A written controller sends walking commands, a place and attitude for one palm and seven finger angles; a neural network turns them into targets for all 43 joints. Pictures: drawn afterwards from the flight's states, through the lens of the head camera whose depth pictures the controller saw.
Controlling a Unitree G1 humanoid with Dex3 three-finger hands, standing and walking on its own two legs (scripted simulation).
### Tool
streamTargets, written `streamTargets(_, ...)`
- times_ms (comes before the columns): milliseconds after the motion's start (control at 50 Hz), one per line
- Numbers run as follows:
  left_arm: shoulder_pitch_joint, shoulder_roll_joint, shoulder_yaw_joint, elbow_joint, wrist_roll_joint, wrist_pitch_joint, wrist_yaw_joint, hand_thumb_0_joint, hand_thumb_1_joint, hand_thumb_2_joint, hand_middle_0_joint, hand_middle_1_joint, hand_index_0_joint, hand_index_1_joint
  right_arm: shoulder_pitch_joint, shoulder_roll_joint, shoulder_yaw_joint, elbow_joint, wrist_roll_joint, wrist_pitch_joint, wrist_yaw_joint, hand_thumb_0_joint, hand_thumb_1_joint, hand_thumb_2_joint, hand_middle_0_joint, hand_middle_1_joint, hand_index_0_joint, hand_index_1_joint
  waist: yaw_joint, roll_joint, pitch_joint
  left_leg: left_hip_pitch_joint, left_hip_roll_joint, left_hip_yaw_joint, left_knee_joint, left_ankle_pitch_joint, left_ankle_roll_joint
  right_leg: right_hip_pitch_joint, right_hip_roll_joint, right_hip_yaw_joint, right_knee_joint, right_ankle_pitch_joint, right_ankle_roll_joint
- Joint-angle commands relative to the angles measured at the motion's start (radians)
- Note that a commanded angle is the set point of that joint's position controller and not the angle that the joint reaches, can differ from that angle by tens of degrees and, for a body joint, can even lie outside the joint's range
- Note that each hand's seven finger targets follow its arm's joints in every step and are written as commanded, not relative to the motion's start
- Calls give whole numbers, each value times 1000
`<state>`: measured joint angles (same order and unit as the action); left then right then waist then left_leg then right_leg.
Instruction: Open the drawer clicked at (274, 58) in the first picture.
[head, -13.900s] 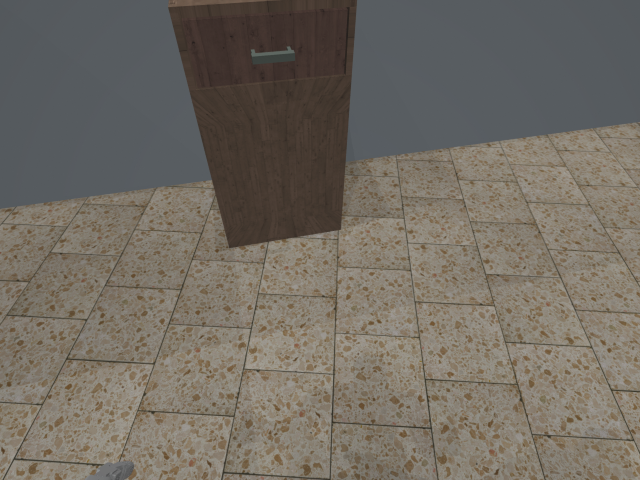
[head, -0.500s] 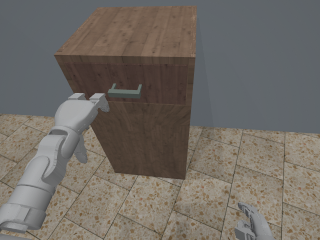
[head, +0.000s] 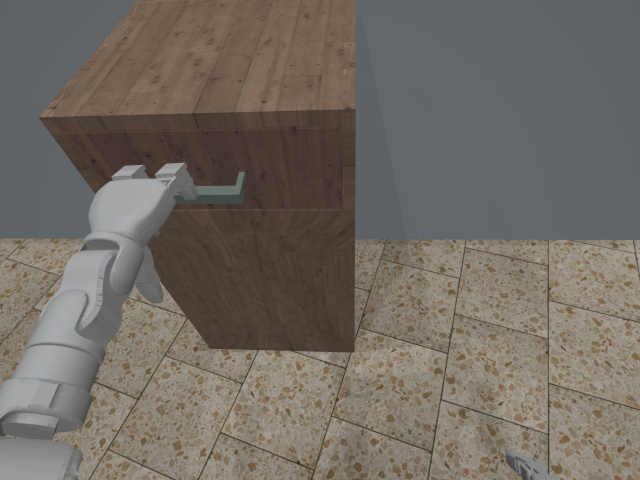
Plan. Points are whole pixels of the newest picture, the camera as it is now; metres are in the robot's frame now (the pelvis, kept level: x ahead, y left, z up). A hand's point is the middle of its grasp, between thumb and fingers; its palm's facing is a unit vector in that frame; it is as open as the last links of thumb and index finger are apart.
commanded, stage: move the hooked fingers above the handle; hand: left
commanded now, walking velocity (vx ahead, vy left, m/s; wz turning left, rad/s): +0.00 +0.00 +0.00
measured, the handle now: (210, 186) +0.55 +0.24 +0.02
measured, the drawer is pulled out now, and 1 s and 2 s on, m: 0.00 0.00 0.00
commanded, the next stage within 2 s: none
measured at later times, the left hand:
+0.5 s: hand (181, 201) +0.45 +0.24 +0.09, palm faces -0.03 -0.02 -1.00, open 13.8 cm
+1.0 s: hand (196, 184) +0.50 +0.23 +0.08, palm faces -0.05 -0.01 -1.00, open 13.6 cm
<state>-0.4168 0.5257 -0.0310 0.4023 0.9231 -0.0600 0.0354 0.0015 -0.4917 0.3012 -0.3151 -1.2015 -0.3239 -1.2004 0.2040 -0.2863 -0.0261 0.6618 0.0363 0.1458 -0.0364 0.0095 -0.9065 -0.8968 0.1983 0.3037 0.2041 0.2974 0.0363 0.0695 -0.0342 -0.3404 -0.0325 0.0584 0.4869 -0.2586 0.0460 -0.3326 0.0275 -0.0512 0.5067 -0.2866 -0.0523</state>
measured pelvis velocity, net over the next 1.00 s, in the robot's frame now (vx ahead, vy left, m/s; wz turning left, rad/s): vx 0.00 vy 0.01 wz -0.04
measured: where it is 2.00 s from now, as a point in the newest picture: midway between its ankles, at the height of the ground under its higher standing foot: outside the picture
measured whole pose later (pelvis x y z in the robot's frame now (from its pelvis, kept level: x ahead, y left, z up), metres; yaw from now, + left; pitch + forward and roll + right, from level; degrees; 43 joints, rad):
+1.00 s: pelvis +0.00 +0.01 -0.01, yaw -2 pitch +15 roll +0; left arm -0.86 0.54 -0.01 1.03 1.05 -0.03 0.16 0.00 -0.49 0.30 -0.34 -1.23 -0.35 -1.23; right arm 0.37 -0.28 -0.04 0.70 0.03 0.16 -0.03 0.01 -0.91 -0.90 0.20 0.30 0.21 0.30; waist -0.09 0.07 -0.12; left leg -0.55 -0.01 0.09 0.60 -0.31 0.06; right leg -0.54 0.04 -0.02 0.58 -0.30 -0.04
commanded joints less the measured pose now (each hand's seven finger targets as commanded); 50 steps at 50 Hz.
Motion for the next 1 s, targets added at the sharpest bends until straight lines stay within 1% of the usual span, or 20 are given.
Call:
streamTargets(0,-433,239,98,-186,8,20,67,0,-500,300,-300,-1200,-300,-1200,-45,-105,-46,-123,0,-33,-1,0,-900,-900,200,300,200,300,-10,-27,-380,149,1,-51,16,431,2,147,-18,67,-11,424,14)
streamTargets(40,-435,219,73,-149,11,40,64,0,-500,300,-300,-1200,-300,-1200,-41,-106,-45,-122,1,-27,0,0,-900,-900,200,300,200,300,-17,-44,-377,151,1,-54,21,428,2,136,-16,64,-9,420,15)
streamTargets(80,-470,205,51,-86,8,52,48,0,-500,300,-300,-1200,-300,-1200,-32,-112,-44,-114,4,-21,-6,0,-900,-900,200,300,200,300,-41,-104,-352,125,-1,-50,24,387,7,128,-17,63,-17,415,20)
streamTargets(100,-478,224,63,-72,10,53,44,0,-500,300,-300,-1200,-300,-1200,-29,-112,-43,-115,5,-20,-8,0,-900,-900,200,300,200,300,-34,-114,-352,120,-1,-48,23,382,9,132,-19,65,-15,419,22)
streamTargets(160,-541,251,70,-30,20,44,32,0,-500,300,-300,-1200,-300,-1200,-25,-112,-37,-111,2,-9,-15,0,-900,-900,200,300,200,300,-35,-105,-364,102,-9,-47,28,378,10,142,-21,65,-5,441,22)
streamTargets(260,-641,241,62,-1,40,-4,51,0,-500,300,-300,-1200,-300,-1200,10,-99,-43,-106,-4,-5,-14,0,-900,-900,200,300,200,300,-39,-9,-407,158,2,-61,57,471,2,77,-12,56,19,427,10)
streamTargets(340,-662,218,55,116,46,-4,75,0,-500,300,-300,-1200,-300,-1200,43,-100,-47,-93,-6,-1,-10,0,-900,-900,200,300,200,300,-48,-60,-388,123,7,-59,65,452,1,46,-7,50,25,403,11)
streamTargets(380,-679,271,99,142,54,-4,90,0,-500,300,-300,-1200,-300,-1200,55,-108,-48,-91,-10,0,-9,0,-900,-900,200,300,200,300,-37,-69,-425,95,4,-56,69,460,-1,79,-7,54,35,426,9)
streamTargets(400,-690,248,72,161,59,3,94,0,-500,300,-300,-1200,-300,-1200,57,-105,-48,-92,-8,2,-7,0,-900,-900,200,300,200,300,-46,-49,-423,94,4,-53,70,452,-1,64,-8,53,37,420,10)
streamTargets(480,-754,211,29,242,72,14,100,0,-500,300,-300,-1200,-300,-1200,95,-114,-54,-79,-7,5,-4,0,-900,-900,200,300,200,300,-76,-84,-408,73,8,-58,75,437,-1,30,-3,49,34,393,10)
streamTargets(600,-885,244,36,265,78,-23,113,0,-500,300,-300,-1200,-300,-1200,160,-122,-68,-57,-11,-1,-10,0,-900,-900,200,300,200,300,-110,-52,-465,89,10,-66,94,413,5,-4,1,62,36,369,14)
streamTargets(620,-905,207,5,270,77,-29,117,0,-500,300,-300,-1200,-300,-1200,169,-119,-71,-52,-12,-3,-9,0,-900,-900,200,300,200,300,-123,-34,-459,99,11,-67,97,408,5,-29,2,61,36,357,14)
streamTargets(660,-923,233,29,307,83,-32,135,0,-500,300,-300,-1200,-300,-1200,192,-122,-71,-39,-14,-7,-8,0,-900,-900,200,300,200,300,-124,-23,-451,88,13,-70,102,406,2,-54,6,57,40,339,12)
streamTargets(680,-934,253,49,327,84,-32,144,0,-500,300,-300,-1200,-300,-1200,199,-125,-71,-35,-17,-9,-9,0,-900,-900,200,300,200,300,-130,-52,-454,73,13,-72,107,408,5,-50,8,58,41,343,13)
streamTargets(780,-933,334,109,428,110,8,189,0,-500,300,-300,-1200,-300,-1200,224,-133,-64,-32,-21,-13,-5,0,-900,-900,200,300,200,300,-108,-13,-487,16,13,-64,109,409,0,-35,12,54,60,341,8)
streamTargets(840,-893,334,106,456,120,35,189,0,-500,300,-300,-1200,-300,-1200,232,-135,-65,-41,-22,-11,1,0,-900,-900,200,300,200,300,-93,7,-519,18,20,-52,109,436,-3,-12,13,54,65,369,10)
streamTargets(860,-856,348,116,479,125,43,184,0,-500,300,-300,-1200,-300,-1200,231,-135,-65,-44,-20,-8,1,0,-900,-900,200,300,200,300,-87,-17,-514,6,21,-48,108,436,-1,4,13,54,63,379,11)
streamTargets(880,-857,350,121,476,124,45,177,0,-500,300,-300,-1200,-300,-1200,231,-140,-66,-47,-20,-4,-2,0,-900,-900,200,300,200,300,-96,-64,-515,-9,20,-45,110,444,4,30,13,56,60,407,15)
streamTargets(940,-844,336,101,473,117,49,166,0,-500,300,-300,-1200,-300,-1200,223,-142,-65,-54,-14,-2,-5,0,-900,-900,200,300,200,300,-101,-83,-459,-35,20,-35,84,371,9,32,8,60,36,379,21)
streamTargets(980,-854,357,113,438,111,27,152,0,-500,300,-300,-1200,-300,-1200,216,-146,-66,-61,-12,-4,-12,0,-900,-900,200,300,200,300,-103,-87,-463,-34,19,-32,80,355,15,54,5,71,25,379,21)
